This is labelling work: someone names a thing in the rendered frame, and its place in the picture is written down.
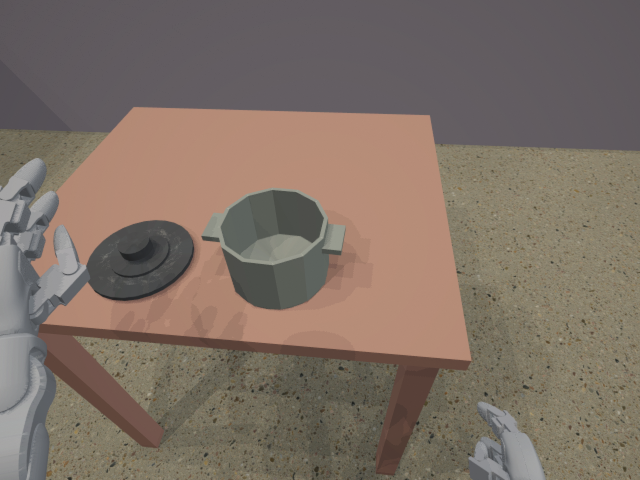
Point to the robot left hand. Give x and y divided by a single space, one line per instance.
22 241

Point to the lid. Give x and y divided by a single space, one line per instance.
115 278

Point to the knob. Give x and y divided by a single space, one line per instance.
135 246

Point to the robot right hand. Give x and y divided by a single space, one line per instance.
514 459

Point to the left robot forearm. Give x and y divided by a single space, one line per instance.
27 390

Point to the pot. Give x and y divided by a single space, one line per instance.
276 243

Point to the table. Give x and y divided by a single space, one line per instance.
391 297

